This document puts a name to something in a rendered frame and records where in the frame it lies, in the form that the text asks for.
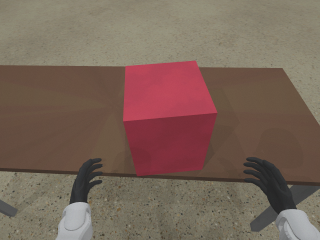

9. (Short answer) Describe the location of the right robot hand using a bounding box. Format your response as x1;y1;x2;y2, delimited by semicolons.
243;157;297;215

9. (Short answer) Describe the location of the robot left forearm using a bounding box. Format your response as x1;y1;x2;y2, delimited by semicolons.
55;202;93;240

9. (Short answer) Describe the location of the left robot hand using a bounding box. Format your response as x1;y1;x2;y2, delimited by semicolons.
69;158;103;205

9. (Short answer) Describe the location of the robot right forearm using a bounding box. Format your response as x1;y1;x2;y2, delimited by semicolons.
275;209;320;240

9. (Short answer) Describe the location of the table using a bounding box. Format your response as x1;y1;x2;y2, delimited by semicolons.
0;65;320;232

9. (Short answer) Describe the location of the carton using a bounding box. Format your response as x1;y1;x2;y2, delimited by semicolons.
123;60;218;176

